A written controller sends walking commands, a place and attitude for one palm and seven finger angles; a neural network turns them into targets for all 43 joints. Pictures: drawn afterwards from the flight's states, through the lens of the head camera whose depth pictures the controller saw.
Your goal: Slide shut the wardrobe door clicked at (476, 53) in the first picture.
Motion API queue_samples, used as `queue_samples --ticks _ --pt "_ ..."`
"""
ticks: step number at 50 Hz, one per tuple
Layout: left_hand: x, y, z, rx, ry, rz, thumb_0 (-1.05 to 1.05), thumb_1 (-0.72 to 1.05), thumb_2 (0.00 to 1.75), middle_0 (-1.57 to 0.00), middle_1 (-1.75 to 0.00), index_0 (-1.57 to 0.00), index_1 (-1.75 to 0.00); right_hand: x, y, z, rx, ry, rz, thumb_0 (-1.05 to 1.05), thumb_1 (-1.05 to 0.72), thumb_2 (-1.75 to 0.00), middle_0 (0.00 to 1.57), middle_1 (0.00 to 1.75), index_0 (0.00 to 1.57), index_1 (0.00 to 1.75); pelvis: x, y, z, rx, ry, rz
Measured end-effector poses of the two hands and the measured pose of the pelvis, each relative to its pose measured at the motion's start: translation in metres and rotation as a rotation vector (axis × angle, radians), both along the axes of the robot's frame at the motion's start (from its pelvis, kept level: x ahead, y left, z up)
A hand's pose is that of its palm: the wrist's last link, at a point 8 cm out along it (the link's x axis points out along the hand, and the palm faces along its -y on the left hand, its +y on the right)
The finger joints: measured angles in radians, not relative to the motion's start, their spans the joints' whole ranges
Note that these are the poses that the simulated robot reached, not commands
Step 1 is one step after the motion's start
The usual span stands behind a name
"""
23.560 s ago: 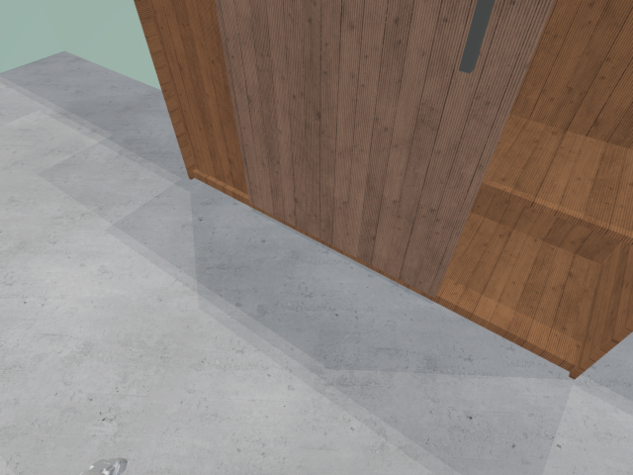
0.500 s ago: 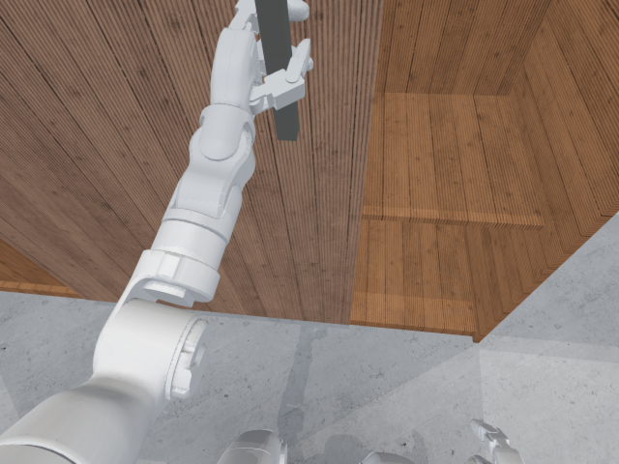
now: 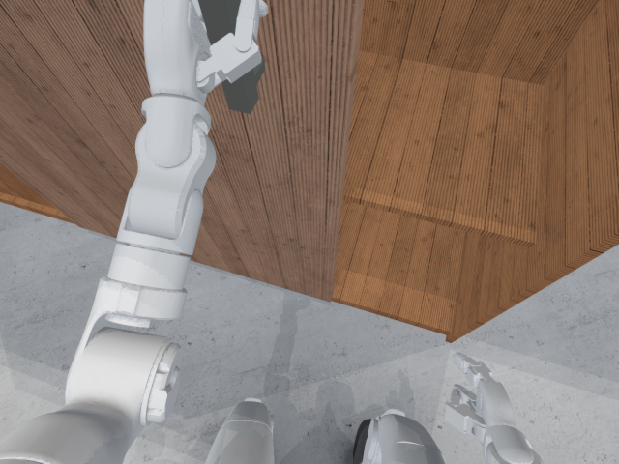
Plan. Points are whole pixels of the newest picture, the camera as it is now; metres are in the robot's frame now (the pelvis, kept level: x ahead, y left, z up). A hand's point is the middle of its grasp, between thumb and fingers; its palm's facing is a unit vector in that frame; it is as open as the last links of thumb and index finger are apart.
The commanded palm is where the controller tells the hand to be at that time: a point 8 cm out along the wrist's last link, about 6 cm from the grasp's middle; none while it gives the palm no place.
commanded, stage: step sideways, sliding the door along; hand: left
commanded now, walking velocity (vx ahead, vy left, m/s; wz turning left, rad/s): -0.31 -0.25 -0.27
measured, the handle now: out of the picture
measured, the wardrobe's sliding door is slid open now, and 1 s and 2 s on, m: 0.37 0.05 0.00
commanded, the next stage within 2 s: stop walking and hold the door there in 1.36 s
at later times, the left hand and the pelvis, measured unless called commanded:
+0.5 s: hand (380, 65) +0.43 +0.01 +0.23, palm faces +0.22 -0.97 -0.09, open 6.2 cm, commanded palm +0.39 -0.01 +0.23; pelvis +0.05 -0.16 +0.02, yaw +0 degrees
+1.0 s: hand out of the picture +0.39 -0.20 +0.23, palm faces +0.15 -0.99 -0.03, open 6.4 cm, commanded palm +0.36 -0.21 +0.22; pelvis +0.05 -0.32 +0.02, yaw -3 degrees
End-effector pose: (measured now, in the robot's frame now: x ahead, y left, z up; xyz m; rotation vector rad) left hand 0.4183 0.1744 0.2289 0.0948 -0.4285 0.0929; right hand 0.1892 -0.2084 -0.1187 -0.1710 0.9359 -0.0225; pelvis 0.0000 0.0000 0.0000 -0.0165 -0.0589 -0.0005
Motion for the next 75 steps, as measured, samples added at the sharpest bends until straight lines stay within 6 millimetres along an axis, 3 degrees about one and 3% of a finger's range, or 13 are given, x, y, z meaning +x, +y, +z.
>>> queue_samples --ticks 12,17,23,31,34,40,47,52,56,60,66,71,75 --pt "-0.009 -0.046 0.000 0.060 -0.017 0.138 -0.16 0.64 0.82 -0.49 -1.42 -0.30 -1.31 0.062 -0.076 0.008 0.086 -0.109 0.068 0.01 -0.90 -0.90 0.20 0.30 0.20 0.30 0.029 -0.093 0.001 0.007 -0.027 0.034" --pt "-0.014 -0.072 0.000 0.019 -0.003 0.143 -0.14 0.63 0.82 -0.49 -1.42 -0.33 -1.31 0.073 -0.104 0.029 0.046 -0.123 0.066 0.02 -0.91 -0.90 0.20 0.30 0.20 0.30 0.038 -0.113 0.020 0.037 0.033 0.046" --pt "-0.018 -0.106 -0.001 0.014 -0.028 0.106 -0.13 0.65 0.79 -0.48 -1.42 -0.31 -1.29 0.087 -0.134 0.040 0.030 -0.146 0.118 0.02 -0.91 -0.90 0.20 0.30 0.20 0.30 0.050 -0.144 0.018 0.009 0.020 0.016" --pt "-0.028 -0.161 -0.003 0.082 -0.077 0.173 -0.24 0.65 0.83 -0.51 -1.44 -0.26 -1.23 0.114 -0.177 0.017 0.126 -0.219 0.166 0.01 -0.90 -0.90 0.20 0.30 0.20 0.30 0.065 -0.222 -0.008 0.003 -0.032 0.009" --pt "-0.032 -0.184 -0.003 0.096 -0.068 0.211 -0.26 0.64 0.84 -0.51 -1.43 -0.26 -1.20 0.119 -0.202 0.008 0.148 -0.204 0.153 0.02 -0.90 -0.90 0.20 0.30 0.20 0.30 0.065 -0.248 -0.007 0.013 -0.033 0.027" --pt "-0.041 -0.234 -0.003 0.019 -0.051 0.189 -0.23 0.63 0.84 -0.49 -1.43 -0.29 -1.22 0.102 -0.262 0.025 0.075 -0.178 0.056 0.02 -0.91 -0.90 0.20 0.30 0.20 0.30 0.060 -0.270 0.016 0.059 0.057 0.011" --pt "-0.048 -0.292 -0.006 -0.024 -0.085 0.060 -0.18 0.67 0.79 -0.45 -1.47 -0.26 -1.20 0.073 -0.319 0.044 -0.012 -0.138 0.059 0.02 -0.91 -0.90 0.19 0.30 0.20 0.30 0.054 -0.304 0.018 0.011 0.030 -0.020" --pt "-0.054 -0.337 -0.006 -0.020 -0.093 0.037 -0.18 0.68 0.78 -0.45 -1.46 -0.25 -1.20 0.065 -0.345 0.044 0.025 -0.170 0.066 0.02 -0.90 -0.90 0.20 0.30 0.20 0.30 0.048 -0.342 0.016 -0.025 0.012 -0.078" --pt "-0.060 -0.370 -0.007 -0.001 -0.124 0.064 -0.23 0.67 0.81 -0.47 -1.47 -0.24 -1.18 0.066 -0.367 0.027 0.100 -0.221 0.079 0.02 -0.90 -0.90 0.20 0.30 0.20 0.30 0.041 -0.386 -0.002 -0.008 -0.008 -0.087" --pt "-0.063 -0.372 -0.006 0.030 -0.096 0.222 -0.27 0.64 0.83 -0.51 -1.46 -0.26 -1.13 0.060 -0.399 0.013 0.133 -0.210 0.054 0.02 -0.90 -0.90 0.20 0.30 0.20 0.30 0.029 -0.420 -0.005 0.001 -0.017 -0.074" --pt "-0.067 -0.377 -0.004 -0.010 -0.041 0.285 -0.26 0.64 0.84 -0.48 -1.42 -0.26 -1.18 0.024 -0.458 0.027 0.025 -0.183 -0.058 0.02 -0.90 -0.90 0.20 0.30 0.20 0.30 0.014 -0.435 0.009 0.028 0.034 -0.083" --pt "-0.068 -0.378 -0.003 0.008 -0.032 0.311 -0.26 0.65 0.83 -0.47 -1.41 -0.24 -1.20 -0.012 -0.498 0.043 -0.027 -0.133 -0.049 0.02 -0.91 -0.90 0.20 0.30 0.20 0.30 0.005 -0.462 0.015 -0.006 -0.005 -0.119" --pt "-0.068 -0.379 -0.002 0.039 -0.026 0.359 -0.28 0.63 0.83 -0.46 -1.40 -0.24 -1.21 -0.029 -0.525 0.040 -0.020 -0.134 -0.058 0.02 -0.90 -0.90 0.20 0.30 0.20 0.30 0.001 -0.488 0.010 -0.022 -0.017 -0.162"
